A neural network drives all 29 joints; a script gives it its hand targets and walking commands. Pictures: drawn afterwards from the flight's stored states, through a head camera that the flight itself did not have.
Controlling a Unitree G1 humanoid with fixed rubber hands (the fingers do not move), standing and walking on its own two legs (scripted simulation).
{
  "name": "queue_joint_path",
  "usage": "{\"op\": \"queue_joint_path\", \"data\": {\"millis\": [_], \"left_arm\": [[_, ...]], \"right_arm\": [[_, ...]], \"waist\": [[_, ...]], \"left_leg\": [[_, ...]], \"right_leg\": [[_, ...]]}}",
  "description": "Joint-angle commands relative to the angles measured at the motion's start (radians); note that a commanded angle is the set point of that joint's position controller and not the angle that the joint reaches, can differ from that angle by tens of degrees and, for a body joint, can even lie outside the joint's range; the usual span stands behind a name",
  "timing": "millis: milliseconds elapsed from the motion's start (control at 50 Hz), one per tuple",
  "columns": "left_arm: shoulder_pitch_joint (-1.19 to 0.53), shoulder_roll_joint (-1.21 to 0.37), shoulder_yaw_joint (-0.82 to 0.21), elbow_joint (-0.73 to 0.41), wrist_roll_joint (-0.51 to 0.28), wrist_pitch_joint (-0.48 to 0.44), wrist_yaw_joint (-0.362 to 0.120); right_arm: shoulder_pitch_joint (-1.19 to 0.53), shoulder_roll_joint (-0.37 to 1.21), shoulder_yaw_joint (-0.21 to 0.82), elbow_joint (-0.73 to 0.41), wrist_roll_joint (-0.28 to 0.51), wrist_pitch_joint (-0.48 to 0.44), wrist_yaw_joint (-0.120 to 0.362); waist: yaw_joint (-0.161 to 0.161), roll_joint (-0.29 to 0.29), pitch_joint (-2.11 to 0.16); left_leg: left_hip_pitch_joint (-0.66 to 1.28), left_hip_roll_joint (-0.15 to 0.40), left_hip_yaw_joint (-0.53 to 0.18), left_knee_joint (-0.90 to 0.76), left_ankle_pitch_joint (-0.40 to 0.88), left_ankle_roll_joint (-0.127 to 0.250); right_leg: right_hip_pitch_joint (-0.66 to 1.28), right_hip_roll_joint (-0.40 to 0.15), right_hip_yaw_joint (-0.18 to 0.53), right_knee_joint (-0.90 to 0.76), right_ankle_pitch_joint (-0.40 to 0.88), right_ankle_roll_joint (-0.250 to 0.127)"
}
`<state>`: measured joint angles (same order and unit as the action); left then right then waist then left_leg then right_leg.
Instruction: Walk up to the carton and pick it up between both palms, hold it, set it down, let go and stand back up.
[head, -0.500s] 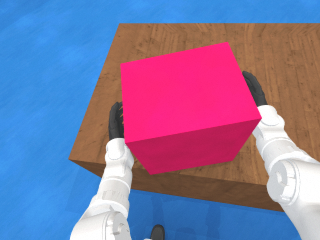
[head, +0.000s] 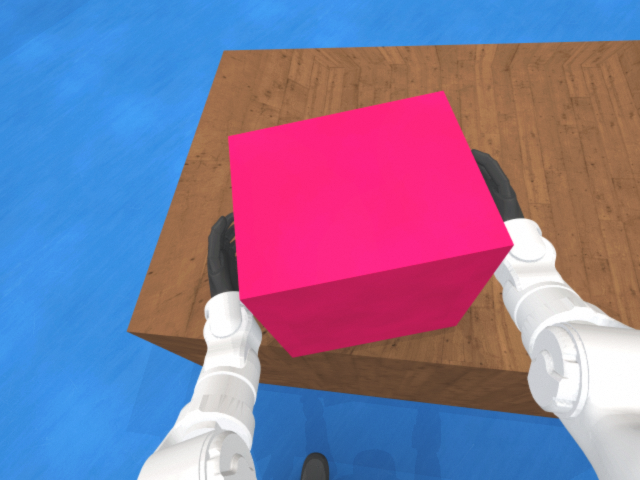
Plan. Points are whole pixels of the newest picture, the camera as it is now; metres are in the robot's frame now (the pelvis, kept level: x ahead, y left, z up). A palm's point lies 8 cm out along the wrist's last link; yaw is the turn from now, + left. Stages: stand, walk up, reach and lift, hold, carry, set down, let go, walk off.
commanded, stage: reach and lift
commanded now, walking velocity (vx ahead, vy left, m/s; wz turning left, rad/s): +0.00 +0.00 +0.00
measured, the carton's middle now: (357, 243) +0.44 +0.06 -0.05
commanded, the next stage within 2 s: none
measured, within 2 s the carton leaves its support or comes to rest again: leaves its support in 1.02 s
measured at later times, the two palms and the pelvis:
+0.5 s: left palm (227, 282) +0.35 +0.22 -0.02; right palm (499, 211) +0.48 -0.11 +0.00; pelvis -0.01 +0.00 +0.00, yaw +1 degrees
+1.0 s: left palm (229, 300) +0.32 +0.21 -0.02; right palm (514, 235) +0.44 -0.13 +0.01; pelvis -0.05 +0.01 -0.02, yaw -1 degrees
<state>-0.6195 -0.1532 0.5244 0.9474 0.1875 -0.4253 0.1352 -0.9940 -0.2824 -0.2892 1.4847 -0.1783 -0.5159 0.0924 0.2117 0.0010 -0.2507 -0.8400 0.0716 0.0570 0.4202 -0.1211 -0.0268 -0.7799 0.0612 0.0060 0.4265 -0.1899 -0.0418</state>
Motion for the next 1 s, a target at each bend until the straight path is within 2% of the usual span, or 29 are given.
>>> {"op": "queue_joint_path", "data": {"millis": [0,200,340,400,480,600,740,800,860,980], "left_arm": [[-0.381,-0.318,-0.258,-0.016,0.072,-0.009,-0.084],[-0.383,-0.312,-0.275,0.006,0.048,-0.02,-0.083],[-0.422,-0.355,-0.287,0.05,0.032,-0.056,-0.099],[-0.436,-0.382,-0.297,0.077,0.033,-0.061,-0.107],[-0.444,-0.417,-0.321,0.103,0.032,-0.068,-0.11],[-0.443,-0.434,-0.345,0.124,0.024,-0.075,-0.105],[-0.478,-0.411,-0.363,0.123,-0.003,-0.065,-0.075],[-0.508,-0.397,-0.369,0.117,-0.027,-0.039,-0.055],[-0.549,-0.386,-0.385,0.108,-0.065,-0.001,-0.042],[-0.669,-0.381,-0.428,0.037,-0.151,0.085,-0.023]], "right_arm": [[-0.375,0.508,0.154,-0.005,-0.097,-0.031,0.106],[-0.377,0.515,0.175,0.021,-0.085,-0.044,0.102],[-0.436,0.547,0.216,-0.031,-0.133,-0.134,0.069],[-0.444,0.553,0.227,-0.029,-0.151,-0.164,0.057],[-0.445,0.554,0.238,-0.021,-0.173,-0.197,0.044],[-0.459,0.525,0.251,-0.015,-0.182,-0.226,0.041],[-0.503,0.47,0.24,-0.004,-0.178,-0.217,0.064],[-0.534,0.447,0.236,0.012,-0.165,-0.188,0.081],[-0.567,0.43,0.245,0.027,-0.134,-0.146,0.098],[-0.633,0.427,0.274,0.049,-0.044,-0.028,0.131]], "waist": [[0.031,-0.185,-0.569],[0.025,-0.187,-0.567],[-0.008,-0.22,-0.661],[-0.028,-0.216,-0.676],[-0.049,-0.198,-0.715],[-0.052,-0.174,-0.751],[-0.012,-0.165,-0.769],[0.008,-0.175,-0.781],[0.024,-0.193,-0.794],[0.044,-0.242,-0.82]], "left_leg": [[0.274,-0.05,0.075,0.069,0.416,0.049],[0.237,-0.049,0.07,0.082,0.393,0.049],[0.137,-0.043,0.056,0.075,0.382,0.031],[0.141,-0.039,0.048,0.071,0.382,0.026],[0.169,-0.034,0.038,0.072,0.399,0.021],[0.241,-0.026,0.03,0.088,0.431,0.02],[0.302,-0.02,0.041,0.104,0.371,0.034],[0.325,-0.019,0.043,0.114,0.315,0.042],[0.333,-0.021,0.044,0.124,0.262,0.048],[0.317,-0.036,0.046,0.135,0.188,0.053]], "right_leg": [[0.493,-0.026,-0.039,0.05,0.523,0.071],[0.482,-0.031,-0.033,0.062,0.53,0.075],[0.591,-0.066,-0.045,0.133,0.838,0.112],[0.588,-0.073,-0.05,0.143,0.902,0.114],[0.552,-0.069,-0.061,0.14,0.917,0.105],[0.454,-0.043,-0.079,0.118,0.812,0.081],[0.301,0.001,-0.107,0.077,0.483,0.047],[0.235,0.01,-0.114,0.064,0.333,0.041],[0.21,0.013,-0.111,0.063,0.24,0.042],[0.251,0.016,-0.094,0.078,0.169,0.064]]}}
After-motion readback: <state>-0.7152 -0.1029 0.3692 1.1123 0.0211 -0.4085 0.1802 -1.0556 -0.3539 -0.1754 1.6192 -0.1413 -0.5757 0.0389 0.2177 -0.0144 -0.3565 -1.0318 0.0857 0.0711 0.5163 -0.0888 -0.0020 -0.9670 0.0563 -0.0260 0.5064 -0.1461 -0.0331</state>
